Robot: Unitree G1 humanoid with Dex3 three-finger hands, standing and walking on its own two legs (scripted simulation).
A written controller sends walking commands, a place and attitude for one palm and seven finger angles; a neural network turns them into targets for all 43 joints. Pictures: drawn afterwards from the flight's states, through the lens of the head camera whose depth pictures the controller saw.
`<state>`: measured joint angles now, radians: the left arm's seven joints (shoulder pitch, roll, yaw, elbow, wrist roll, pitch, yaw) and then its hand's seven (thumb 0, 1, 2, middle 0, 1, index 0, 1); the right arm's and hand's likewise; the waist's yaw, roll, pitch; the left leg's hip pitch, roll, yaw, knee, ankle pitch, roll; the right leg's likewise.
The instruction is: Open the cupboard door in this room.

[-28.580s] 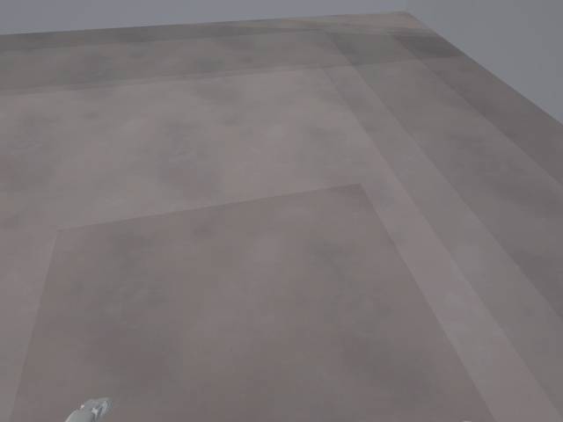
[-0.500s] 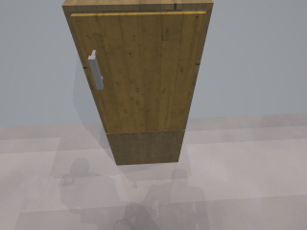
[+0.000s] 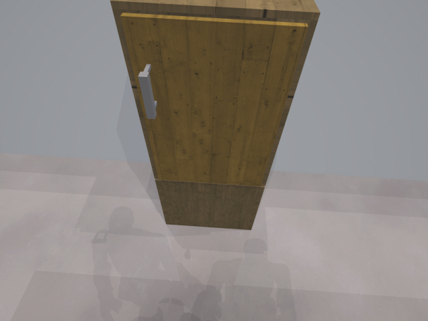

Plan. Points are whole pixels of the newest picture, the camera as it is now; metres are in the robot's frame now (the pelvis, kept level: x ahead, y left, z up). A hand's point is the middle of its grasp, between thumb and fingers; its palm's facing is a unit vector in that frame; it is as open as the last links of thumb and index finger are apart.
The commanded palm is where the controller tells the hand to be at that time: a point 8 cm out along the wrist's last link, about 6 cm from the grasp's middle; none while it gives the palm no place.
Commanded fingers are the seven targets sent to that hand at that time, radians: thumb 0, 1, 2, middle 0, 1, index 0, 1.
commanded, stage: look again from close up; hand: left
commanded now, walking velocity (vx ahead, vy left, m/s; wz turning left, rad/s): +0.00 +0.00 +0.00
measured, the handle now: (149, 92) +0.61 +0.22 +0.08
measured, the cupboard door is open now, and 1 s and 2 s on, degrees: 0 0 0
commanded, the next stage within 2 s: shuffle to correct the standing spot in 0.56 s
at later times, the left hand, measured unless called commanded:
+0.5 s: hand out of the picture +0.06 +0.26 -0.16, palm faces +0.04 -0.96 -0.29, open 7.4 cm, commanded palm none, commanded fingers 0.00 0.90 0.90 -0.20 -0.30 -0.20 -0.30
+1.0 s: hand out of the picture -0.06 +0.21 -0.18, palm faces +0.03 -0.99 -0.16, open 7.4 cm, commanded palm none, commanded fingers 0.00 0.90 0.90 -0.20 -0.30 -0.20 -0.30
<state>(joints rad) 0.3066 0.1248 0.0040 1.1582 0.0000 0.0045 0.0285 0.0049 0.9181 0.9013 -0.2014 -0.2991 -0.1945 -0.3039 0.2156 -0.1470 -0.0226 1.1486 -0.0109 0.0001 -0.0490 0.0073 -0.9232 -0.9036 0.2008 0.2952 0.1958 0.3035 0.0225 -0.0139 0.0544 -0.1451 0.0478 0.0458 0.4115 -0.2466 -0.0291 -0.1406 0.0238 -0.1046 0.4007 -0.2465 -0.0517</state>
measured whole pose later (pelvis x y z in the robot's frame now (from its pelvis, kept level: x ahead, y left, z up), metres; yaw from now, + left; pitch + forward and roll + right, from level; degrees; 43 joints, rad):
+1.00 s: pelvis -0.01 +0.04 -0.01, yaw -1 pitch -2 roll +0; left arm 0.41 0.15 0.01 1.11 0.02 0.01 0.01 0.01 0.91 0.90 -0.20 -0.30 -0.19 -0.30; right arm 0.35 -0.17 -0.01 1.12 -0.02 0.01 -0.01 0.01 -0.91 -0.90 0.20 0.30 0.20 0.30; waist 0.00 0.00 -0.01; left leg -0.19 0.00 0.07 0.52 -0.30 0.04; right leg -0.19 -0.03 -0.07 0.51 -0.29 0.00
